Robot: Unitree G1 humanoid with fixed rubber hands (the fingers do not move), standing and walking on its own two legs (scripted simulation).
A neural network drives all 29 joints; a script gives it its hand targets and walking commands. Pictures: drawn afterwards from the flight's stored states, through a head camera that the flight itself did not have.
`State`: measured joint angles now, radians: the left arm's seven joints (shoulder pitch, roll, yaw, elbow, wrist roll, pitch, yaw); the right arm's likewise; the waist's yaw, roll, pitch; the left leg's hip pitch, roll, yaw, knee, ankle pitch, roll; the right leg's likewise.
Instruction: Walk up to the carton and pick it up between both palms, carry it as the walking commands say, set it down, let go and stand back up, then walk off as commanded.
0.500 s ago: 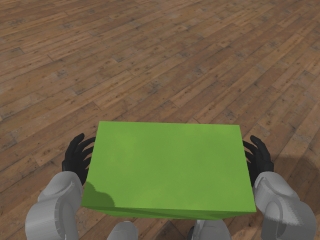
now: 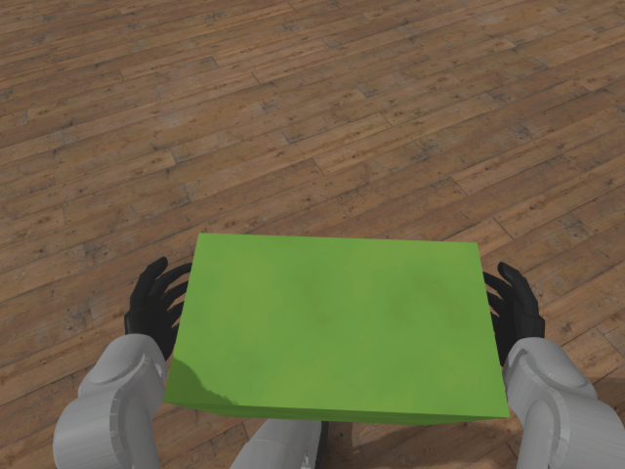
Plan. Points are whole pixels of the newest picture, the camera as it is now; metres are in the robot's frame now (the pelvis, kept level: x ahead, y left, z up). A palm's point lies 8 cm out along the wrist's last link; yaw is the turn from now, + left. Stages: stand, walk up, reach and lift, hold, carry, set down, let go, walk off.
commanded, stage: carry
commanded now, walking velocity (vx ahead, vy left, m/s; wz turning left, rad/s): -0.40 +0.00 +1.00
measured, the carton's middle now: (330, 345) +0.25 +0.00 -0.01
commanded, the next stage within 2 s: hold in 2.00 s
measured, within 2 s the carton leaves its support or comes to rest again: neither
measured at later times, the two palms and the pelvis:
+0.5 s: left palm out of the picture +0.04 +0.33 +0.09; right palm (362, 391) +0.18 -0.03 +0.07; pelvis -0.10 +0.06 +0.00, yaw +21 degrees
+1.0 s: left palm out of the picture -0.05 +0.35 +0.09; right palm (313, 441) +0.13 +0.02 +0.09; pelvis -0.15 +0.07 +0.00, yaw +29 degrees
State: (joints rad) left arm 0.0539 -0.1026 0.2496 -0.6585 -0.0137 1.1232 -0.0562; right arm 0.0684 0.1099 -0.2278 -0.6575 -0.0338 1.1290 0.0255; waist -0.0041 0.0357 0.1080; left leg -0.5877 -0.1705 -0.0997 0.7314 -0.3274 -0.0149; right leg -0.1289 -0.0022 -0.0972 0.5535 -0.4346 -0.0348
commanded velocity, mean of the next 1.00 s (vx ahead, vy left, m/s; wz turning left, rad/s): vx -0.02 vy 0.00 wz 0.06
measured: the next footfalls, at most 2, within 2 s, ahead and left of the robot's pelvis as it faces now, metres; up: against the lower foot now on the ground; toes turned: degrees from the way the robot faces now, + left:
left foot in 0.20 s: +0.01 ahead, +0.21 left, +0.00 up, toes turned +16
right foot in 0.52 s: -0.07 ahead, -0.03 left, +0.00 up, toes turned +16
